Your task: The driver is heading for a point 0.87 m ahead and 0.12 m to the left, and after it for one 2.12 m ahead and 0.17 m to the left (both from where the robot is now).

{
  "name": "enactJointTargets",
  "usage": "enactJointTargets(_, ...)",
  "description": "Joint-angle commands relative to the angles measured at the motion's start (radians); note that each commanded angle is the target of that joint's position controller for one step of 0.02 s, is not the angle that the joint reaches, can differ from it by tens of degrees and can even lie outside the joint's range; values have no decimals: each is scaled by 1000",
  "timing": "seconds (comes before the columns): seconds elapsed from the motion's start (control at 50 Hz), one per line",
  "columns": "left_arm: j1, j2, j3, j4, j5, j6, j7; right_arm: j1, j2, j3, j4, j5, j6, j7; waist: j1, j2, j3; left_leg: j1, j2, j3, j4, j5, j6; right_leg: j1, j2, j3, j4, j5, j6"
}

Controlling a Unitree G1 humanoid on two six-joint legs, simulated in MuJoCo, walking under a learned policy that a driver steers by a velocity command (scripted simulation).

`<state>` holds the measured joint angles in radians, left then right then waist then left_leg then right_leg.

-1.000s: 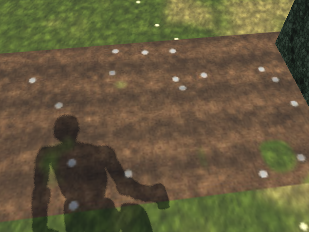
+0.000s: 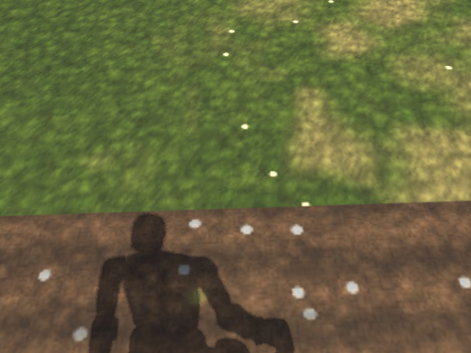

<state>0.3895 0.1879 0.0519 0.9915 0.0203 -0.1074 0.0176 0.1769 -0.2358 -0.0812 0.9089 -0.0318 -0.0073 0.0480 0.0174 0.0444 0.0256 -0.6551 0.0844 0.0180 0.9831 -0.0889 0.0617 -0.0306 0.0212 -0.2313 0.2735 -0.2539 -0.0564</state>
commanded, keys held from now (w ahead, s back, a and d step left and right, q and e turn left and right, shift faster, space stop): w+q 0.44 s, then w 0.14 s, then w+e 0.42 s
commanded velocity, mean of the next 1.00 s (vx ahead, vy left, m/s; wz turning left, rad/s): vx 0.50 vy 0.00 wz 0.23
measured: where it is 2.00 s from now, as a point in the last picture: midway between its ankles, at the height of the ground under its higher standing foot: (218, 204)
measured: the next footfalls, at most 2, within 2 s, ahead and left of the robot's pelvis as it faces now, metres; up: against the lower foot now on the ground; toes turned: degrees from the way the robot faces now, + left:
left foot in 0.22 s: +0.26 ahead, +0.10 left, +0.00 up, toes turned +13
right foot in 0.78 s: +0.61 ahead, +0.05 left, +0.00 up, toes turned +16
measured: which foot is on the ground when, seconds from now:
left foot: up 0.00-0.20, down 0.22-0.78, up 0.80-1.00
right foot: down 0.00-0.20, up 0.22-0.76, down 0.78-1.00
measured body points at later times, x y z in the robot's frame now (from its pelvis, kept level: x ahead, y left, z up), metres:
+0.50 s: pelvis +0.25 +0.06 +0.00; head +0.28 +0.08 +0.45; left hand +0.33 +0.35 -0.12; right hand +0.35 -0.20 -0.13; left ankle +0.22 +0.09 -0.74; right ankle +0.40 -0.09 -0.67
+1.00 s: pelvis +0.54 +0.08 +0.00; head +0.57 +0.08 +0.45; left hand +0.51 +0.36 -0.13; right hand +0.71 -0.14 -0.13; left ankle +0.51 +0.23 -0.67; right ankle +0.57 +0.04 -0.74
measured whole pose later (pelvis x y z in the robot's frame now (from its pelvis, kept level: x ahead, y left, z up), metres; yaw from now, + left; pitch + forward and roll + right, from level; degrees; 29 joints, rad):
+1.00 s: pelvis +0.54 +0.08 +0.00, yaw +12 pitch +0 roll +0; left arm 0.34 0.25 0.06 0.89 0.00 -0.05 -0.02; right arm 0.20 -0.25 -0.03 0.80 -0.05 -0.06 0.01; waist 0.01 0.03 0.05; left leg -0.51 0.05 -0.04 1.08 -0.29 0.01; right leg -0.20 0.13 0.02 0.36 -0.15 -0.12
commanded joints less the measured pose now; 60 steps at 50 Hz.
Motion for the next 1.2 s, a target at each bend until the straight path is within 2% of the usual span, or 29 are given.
enactJointTargets(0.02, 4, 98, 12, -41, 0, -13, 5, -97, 14, 21, -87, 0, -7, 16, -5, -115, 76, -9, -1, 43, -160, 86, 0, -43, -262, 67, -112, 429, -67)
enactJointTargets(0.1, 65, 134, 20, -16, 2, 0, 15, -185, 0, 26, -135, -4, -7, 23, 11, -111, 88, 43, -34, 115, -299, 20, 46, 63, -297, 11, -64, 588, -64)
enactJointTargets(0.14, 62, 160, 26, -15, 4, 11, 22, -168, -17, 19, -141, -7, -7, 15, -8, -129, 55, 119, -87, 151, -333, -68, 83, 120, -303, -24, 34, 854, -54)
enactJointTargets(0.18, 55, 192, 35, -17, 7, 30, 24, -43, -47, 3, -112, -8, -9, 5, -62, -149, -21, 256, -155, 172, -361, -164, 128, 149, -307, -42, 257, 1045, -54)
enactJointTargets(0.2, 49, 203, 38, -25, 4, 40, 20, 72, -72, -11, -78, -11, -18, -3, -111, -134, -88, 410, -185, 158, -427, -155, 155, 96, -302, -49, 447, 972, -43)
enactJointTargets(0.22, 32, 196, 36, -49, 1, 42, 14, 217, -140, -39, -38, -24, -24, -17, -181, -61, -170, 645, -106, 9, -503, -195, 202, -91, -274, -54, 728, 706, -9)
enactJointTargets(0.24, 57, 72, 13, -122, -7, 37, -8, 199, -256, -65, -54, -20, -22, -30, -103, 176, -231, 941, 207, -508, -553, -189, 347, -550, -81, -20, 1100, -245, 51)
enactJointTargets(0.26, -71, 155, 29, -169, -4, 25, -14, 240, -265, -65, -65, 9, -8, -32, -148, 41, -272, 946, 258, -753, -689, -184, 381, -677, -16, 217, 1201, -273, 56)
enactJointTargets(0.28, -142, 145, 25, -196, -12, 12, -18, 183, -234, -56, -55, 14, -4, -41, -119, -5, -127, 848, 242, -591, -712, -134, 347, -751, -80, 255, 1158, -158, 43)
enactJointTargets(0.3, -126, 140, 21, -188, -14, 1, -17, 135, -182, -42, -58, 21, -9, -44, -76, -56, -49, 716, 204, -495, -728, -17, 304, -703, -115, 253, 1058, -86, 40)
enactJointTargets(0.32, -109, 139, 23, -174, -2, 7, -13, 89, -150, -33, -67, 22, -17, -48, -34, -85, -14, 626, 150, -411, -735, 93, 266, -641, -136, 258, 986, -66, 45)
enactJointTargets(0.36, -68, 128, 22, -168, 27, 46, -16, 62, -118, -18, -75, 32, -38, -50, 12, -67, -31, 534, 88, -318, -748, 225, 245, -535, -147, 264, 908, -65, 70)
enactJointTargets(0.44, -167, 113, 17, -217, 30, 80, -28, 140, -163, -25, -63, 35, -59, -45, -2, -35, -8, 495, 32, -279, -776, 239, 223, -583, -140, 234, 766, 30, 109)
enactJointTargets(0.56, -358, 114, 7, -278, 21, 80, -41, 275, -139, -10, -34, 32, -63, -48, -81, 10, 13, 639, 26, -260, -781, 314, 145, -676, -121, 218, 520, 235, 96)
enactJointTargets(0.66, -476, 114, -7, -322, 8, 67, -52, 325, -140, 2, -14, 14, -70, -60, -120, 24, 47, 759, 64, -220, -774, 401, 132, -666, -84, 171, 363, 241, 39)
enactJointTargets(0.72, -407, 133, -1, -312, 1, 59, -52, 284, -157, 4, -9, 3, -76, -69, -62, 41, 41, 776, 92, -161, -718, 631, 104, -517, -36, 155, 285, 146, -26)
enactJointTargets(0.76, -213, 169, 18, -249, -3, 54, -37, 261, -178, 1, -4, -6, -76, -72, 22, 40, -58, 789, 80, -113, -500, 886, 79, -300, 41, 135, 252, 76, -70)
enactJointTargets(0.78, -62, 182, 28, -201, 5, 47, -28, 243, -181, 2, -8, -2, -74, -71, 96, 13, -131, 715, 51, -72, -305, 824, 64, -109, 31, 154, 193, 125, -99)
enactJointTargets(0.8, 86, 257, 49, -174, 26, 45, -17, 253, -141, 16, -42, 13, -80, -69, 136, -90, -238, 485, -11, -26, -4, 507, 38, 149, -169, 423, 188, 48, -172)
enactJointTargets(0.82, 85, 329, 69, -161, 25, 51, -26, 342, -85, 22, -52, 25, -82, -56, 56, -309, -286, 145, -212, 4, 320, -360, -7, 322, -384, 926, 79, 94, -322)
enactJointTargets(0.84, -6, 265, 57, -169, -16, 59, -41, 276, -138, 17, -62, -8, -84, -57, 30, -167, -198, 46, -147, -109, 374, -352, 10, 241, -351, 974, 8, -5, -304)
enactJointTargets(0.86, -87, 221, 47, -189, -20, 62, -44, 194, -147, 17, -84, -4, -92, -50, 14, -96, -74, 19, -96, -106, 339, -259, 7, 103, -325, 813, -7, 2, -284)
enactJointTargets(0.88, -115, 187, 38, -192, -11, 60, -44, 142, -138, 22, -100, -3, -98, -45, 4, -41, -24, 35, -63, -96, 281, -214, 1, 11, -277, 724, -29, 95, -258)
enactJointTargets(0.9, -112, 177, 34, -183, -11, 56, -39, 127, -131, 23, -112, -8, -91, -42, -17, -40, 1, 57, -44, -92, 235, -204, -11, -50, -238, 662, -40, 189, -238)
enactJointTargets(0.94, -90, 175, 31, -164, -19, 45, -33, 143, -108, 31, -123, -17, -64, -36, -46, -77, -20, 118, -26, -81, 159, -202, -45, -110, -185, 582, -59, 297, -218)
enactJointTargets(0.98, -57, 200, 39, -154, -24, 37, -30, 119, -94, 37, -137, -21, -46, -33, -46, -84, -22, 105, -20, -57, 100, -198, -74, -139, -162, 546, -75, 326, -225)
enactJointTargets(1.06, 16, 212, 45, -146, -25, 44, -26, -64, -89, 44, -205, -17, -37, -31, 4, -91, 25, 18, -8, -30, -94, -51, -120, -149, -125, 537, -107, 290, -195)
enactJointTargets(1.14, 90, 218, 50, -141, -23, 51, -21, -188, -81, 53, -249, -7, -41, -25, 58, -106, 8, 2, -33, -32, -246, 59, -124, -61, -112, 549, -55, 365, -158)
enactJointTargets(1.2, 123, 222, 52, -145, -11, 56, -14, -264, -84, 60, -283, 0, -50, -24, 82, -114, 6, 6, -61, -33, -325, 45, -114, 3, -124, 582, 4, 454, -159)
